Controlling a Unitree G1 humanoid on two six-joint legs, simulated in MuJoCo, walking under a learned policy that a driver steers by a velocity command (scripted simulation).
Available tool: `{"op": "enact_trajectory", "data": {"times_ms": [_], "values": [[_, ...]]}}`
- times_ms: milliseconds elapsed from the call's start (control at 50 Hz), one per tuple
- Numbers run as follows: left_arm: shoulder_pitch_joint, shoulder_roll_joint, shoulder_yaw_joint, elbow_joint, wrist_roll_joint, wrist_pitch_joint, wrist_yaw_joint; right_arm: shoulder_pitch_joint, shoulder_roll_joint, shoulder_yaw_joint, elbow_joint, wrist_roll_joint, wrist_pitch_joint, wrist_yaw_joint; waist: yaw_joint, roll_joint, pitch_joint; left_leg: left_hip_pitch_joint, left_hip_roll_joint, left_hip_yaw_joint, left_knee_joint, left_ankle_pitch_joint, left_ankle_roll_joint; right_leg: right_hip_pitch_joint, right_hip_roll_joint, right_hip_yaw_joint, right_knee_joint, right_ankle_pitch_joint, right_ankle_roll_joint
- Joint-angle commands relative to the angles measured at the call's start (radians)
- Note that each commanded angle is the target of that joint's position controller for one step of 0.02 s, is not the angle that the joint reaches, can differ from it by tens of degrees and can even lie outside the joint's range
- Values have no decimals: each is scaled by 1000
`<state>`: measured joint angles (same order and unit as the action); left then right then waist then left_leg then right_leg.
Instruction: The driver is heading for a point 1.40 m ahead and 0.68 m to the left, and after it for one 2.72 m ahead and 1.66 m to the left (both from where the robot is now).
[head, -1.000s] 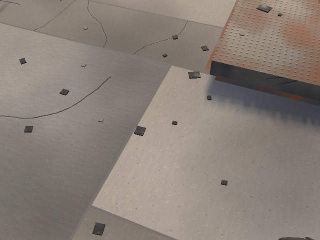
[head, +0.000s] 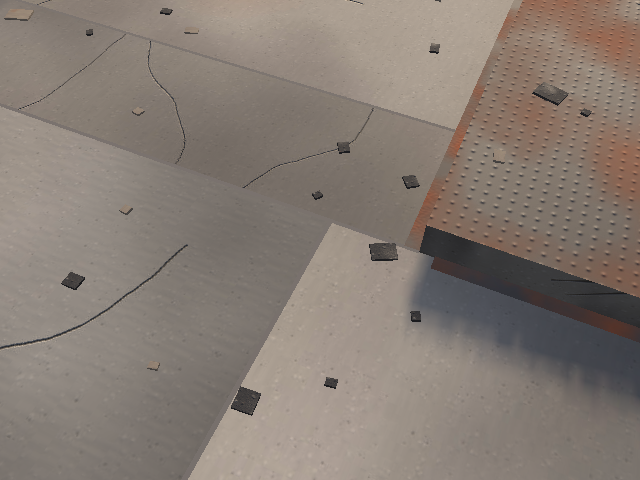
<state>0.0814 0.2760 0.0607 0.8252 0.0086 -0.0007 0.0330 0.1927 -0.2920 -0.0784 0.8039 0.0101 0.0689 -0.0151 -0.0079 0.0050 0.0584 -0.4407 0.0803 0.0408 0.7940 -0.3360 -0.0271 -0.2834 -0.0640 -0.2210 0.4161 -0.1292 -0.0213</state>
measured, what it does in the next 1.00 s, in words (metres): steps on the spot, turning left: left foot, then right foot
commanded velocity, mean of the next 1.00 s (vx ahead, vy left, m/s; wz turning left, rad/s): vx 0.01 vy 0.00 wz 0.54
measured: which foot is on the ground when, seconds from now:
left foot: up 0.00-0.04, down 0.06-0.56, up 0.58-0.94, down 0.96-1.00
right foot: down 0.00-0.06, up 0.08-0.54, down 0.56-0.96, up 0.98-1.00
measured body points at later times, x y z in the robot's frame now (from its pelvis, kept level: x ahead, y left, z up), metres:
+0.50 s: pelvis +0.03 +0.01 +0.00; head +0.06 +0.04 +0.45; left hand +0.10 +0.33 -0.11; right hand +0.25 -0.23 -0.09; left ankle +0.02 +0.12 -0.74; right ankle +0.08 -0.12 -0.72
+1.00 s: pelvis +0.02 +0.03 +0.00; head +0.04 +0.07 +0.44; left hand -0.04 +0.34 -0.13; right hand +0.31 -0.12 -0.09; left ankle -0.03 +0.13 -0.74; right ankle +0.08 -0.11 -0.72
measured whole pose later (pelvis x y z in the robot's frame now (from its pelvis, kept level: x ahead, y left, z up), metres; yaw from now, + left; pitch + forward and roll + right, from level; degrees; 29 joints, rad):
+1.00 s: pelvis +0.02 +0.03 +0.00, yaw +33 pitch +0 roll +0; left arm 0.12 0.32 0.07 0.86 0.00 0.02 0.01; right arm 0.15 -0.30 -0.07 0.67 0.00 0.06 -0.01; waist 0.03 -0.03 0.08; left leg -0.27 0.00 0.00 0.52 -0.26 0.02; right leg -0.26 -0.11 -0.08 0.65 -0.41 0.05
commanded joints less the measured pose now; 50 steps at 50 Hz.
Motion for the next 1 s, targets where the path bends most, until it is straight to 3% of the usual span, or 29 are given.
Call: {"op": "enact_trajectory", "data": {"times_ms": [20,40,60,80,100,120,140,160,180,220,320,440,480,520,540,560,580,600,620,660,700,760,820,880,920,940,960,980,1000], "values": [[-69,173,44,-49,-23,6,5,78,-84,-30,-48,-2,-4,15,-43,-110,-134,169,-18,37,-163,68,45,64,-273,153,-101,10,-147],[-46,152,41,-34,-30,13,3,106,-98,-39,-38,-8,-6,15,-50,-79,-130,223,-43,34,-250,123,75,46,-236,125,-26,-42,-100],[8,112,35,-12,-25,20,-2,131,-151,-56,-38,-13,-10,6,-43,59,-96,273,12,-96,-398,288,126,-27,-155,52,153,-144,-17],[19,66,23,-42,20,22,-9,122,-264,-75,-72,-10,-12,-15,11,357,-66,379,248,-453,-446,596,260,-312,7,-13,468,-503,95],[-98,96,34,-80,15,18,0,127,-274,-71,-88,-45,-37,-5,-54,278,-99,289,301,-551,-495,523,381,-368,69,181,654,-560,94],[-121,116,42,-82,-5,19,5,92,-251,-67,-90,-48,-63,1,-37,180,-99,292,250,-471,-504,455,349,-390,52,239,716,-476,75],[-92,119,48,-67,-12,20,12,37,-232,-64,-97,-27,-78,-2,-5,141,-96,303,205,-405,-493,415,290,-404,38,262,712,-379,61],[-74,130,55,-44,-3,20,21,-4,-190,-53,-107,-9,-81,-7,5,108,-109,314,181,-373,-481,404,248,-402,26,275,703,-323,60],[-64,134,59,-39,3,18,24,-26,-168,-44,-113,1,-79,-14,17,111,-118,304,164,-348,-474,445,237,-378,32,276,712,-279,65],[-55,118,59,-37,-5,10,20,-7,-148,-35,-116,-5,-76,-23,18,113,-155,334,143,-334,-463,508,242,-351,50,281,709,-224,73],[-91,89,47,-44,-13,1,12,16,-177,-46,-118,1,-63,-36,-10,126,-146,384,122,-375,-451,424,246,-319,68,301,459,-191,103],[-66,113,47,-38,-21,-16,-8,-33,-193,-51,-137,-1,-46,-23,-17,151,-135,299,102,-474,-426,418,257,-155,97,307,279,-230,100],[-38,121,48,-34,-23,-26,-17,-54,-191,-49,-145,3,-40,-21,-7,158,-146,310,91,-514,-398,474,246,-106,104,308,195,-224,89],[30,125,52,-16,-22,-36,-27,-92,-184,-44,-157,15,-31,-26,39,151,-155,288,47,-518,-350,464,200,14,104,289,-6,-85,67],[65,153,60,-4,-16,-37,-28,-88,-164,-38,-163,17,-27,-30,47,118,-165,224,4,-491,-305,356,155,121,46,314,-87,33,43],[75,220,73,-10,1,-30,-21,-37,-106,-23,-164,6,-27,-29,9,-85,-195,92,-105,-360,-106,57,97,248,-159,495,-106,170,-31],[50,264,77,-13,31,-23,-20,-16,-124,-34,-188,14,-35,-27,-21,-297,-141,-115,-239,-216,74,-322,43,231,-321,722,-124,348,-215],[11,211,62,-40,30,-26,-16,6,-210,-56,-170,-1,-43,-23,-18,-212,-133,-132,-157,-226,281,-311,7,190,-371,712,-123,346,-278],[-38,158,48,-57,21,-26,-10,15,-238,-72,-148,8,-40,-19,-32,-153,-115,-127,-139,-217,354,-239,-6,167,-304,599,-108,305,-239],[-70,132,38,-65,-6,-21,-1,23,-193,-67,-128,5,-19,-23,-27,-131,-76,-167,-123,-194,413,-127,-40,175,-211,463,-99,221,-176],[-35,139,35,-54,-4,-12,9,-12,-147,-52,-149,15,-15,-15,-1,-144,-61,-171,-112,-141,375,-76,-60,183,-177,377,-111,255,-181],[29,170,43,-42,2,2,18,-82,-121,-35,-194,17,-20,-8,50,-164,-86,-181,-69,-99,224,-59,-81,289,-207,346,-114,289,-206],[19,210,54,-47,-3,10,8,-89,-101,-19,-214,9,-21,5,58,-173,-106,-54,-41,-54,68,-66,-70,256,-222,294,-110,316,-205],[19,230,58,-41,-18,12,-12,-59,-114,-21,-207,6,-16,12,47,-179,-107,63,-65,-11,-71,-54,-43,221,-231,278,-85,339,-199],[-1,231,55,-35,-37,11,-19,-10,-113,-24,-186,4,-14,17,11,-170,-106,164,-81,5,-255,62,-4,197,-224,266,-30,309,-167],[2,210,47,-26,-45,11,-20,32,-119,-29,-166,2,-14,18,-12,-152,-111,266,-95,11,-387,173,27,152,-203,245,22,263,-127],[65,163,31,1,-32,5,-27,53,-156,-39,-161,2,-14,11,-11,-60,-136,410,-50,-68,-454,345,60,59,-159,192,116,137,-51],[82,73,-3,-24,30,-4,-40,71,-248,-52,-179,-8,-13,-7,23,243,-203,585,217,-376,-417,782,150,-148,-58,101,376,-344,54],[22,109,12,-43,8,-1,-29,36,-214,-33,-193,-37,-33,3,-13,232,-209,437,329,-458,-423,783,341,-203,5,189,538,-554,86]]}}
